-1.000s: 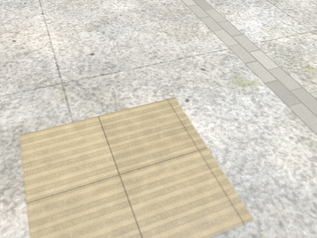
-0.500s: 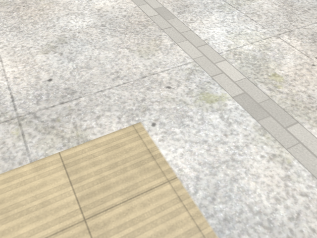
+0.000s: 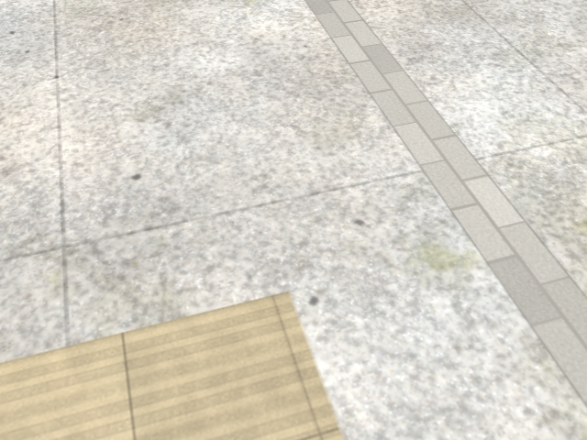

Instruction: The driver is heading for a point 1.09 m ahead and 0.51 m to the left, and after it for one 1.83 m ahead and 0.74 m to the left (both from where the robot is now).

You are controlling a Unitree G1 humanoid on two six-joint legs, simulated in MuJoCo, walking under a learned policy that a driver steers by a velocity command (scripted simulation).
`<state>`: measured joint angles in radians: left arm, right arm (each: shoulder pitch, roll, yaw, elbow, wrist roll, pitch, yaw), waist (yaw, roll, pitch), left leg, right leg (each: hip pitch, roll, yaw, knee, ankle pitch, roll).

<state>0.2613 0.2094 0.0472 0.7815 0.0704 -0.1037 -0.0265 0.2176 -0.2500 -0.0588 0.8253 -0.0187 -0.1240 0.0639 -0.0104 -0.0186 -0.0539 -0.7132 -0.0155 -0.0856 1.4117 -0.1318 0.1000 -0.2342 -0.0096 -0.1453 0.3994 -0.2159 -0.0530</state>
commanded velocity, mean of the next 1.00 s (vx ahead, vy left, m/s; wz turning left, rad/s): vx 0.50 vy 0.00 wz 0.53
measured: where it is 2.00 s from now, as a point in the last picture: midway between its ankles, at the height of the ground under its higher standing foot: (109, 315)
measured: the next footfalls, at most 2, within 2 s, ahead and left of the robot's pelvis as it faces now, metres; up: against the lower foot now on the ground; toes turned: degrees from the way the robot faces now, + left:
left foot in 0.42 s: +0.34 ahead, +0.11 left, +0.00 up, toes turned +13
right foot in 0.84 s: +0.65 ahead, +0.01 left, +0.00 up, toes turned +32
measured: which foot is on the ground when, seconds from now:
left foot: up 0.00-0.40, down 0.42-0.84, up 0.86-1.00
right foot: down 0.00-0.42, up 0.44-0.82, down 0.84-1.00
